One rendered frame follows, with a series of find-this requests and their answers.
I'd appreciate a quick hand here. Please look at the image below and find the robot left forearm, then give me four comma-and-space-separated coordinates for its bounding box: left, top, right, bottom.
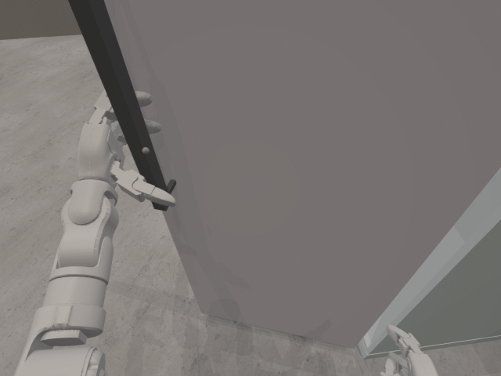
13, 179, 119, 376

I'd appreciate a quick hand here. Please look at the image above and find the fridge door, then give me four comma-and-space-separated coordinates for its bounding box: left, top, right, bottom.
104, 0, 501, 348

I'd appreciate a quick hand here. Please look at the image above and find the right robot hand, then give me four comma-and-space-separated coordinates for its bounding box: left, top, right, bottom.
380, 324, 438, 376

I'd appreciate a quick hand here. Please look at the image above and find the handle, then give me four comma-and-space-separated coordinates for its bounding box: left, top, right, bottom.
68, 0, 176, 211

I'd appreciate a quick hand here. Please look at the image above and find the left robot hand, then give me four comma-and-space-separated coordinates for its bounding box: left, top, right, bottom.
77, 89, 176, 207

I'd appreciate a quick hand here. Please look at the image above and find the robot left upper arm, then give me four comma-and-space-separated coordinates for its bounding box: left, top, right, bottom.
19, 346, 106, 376

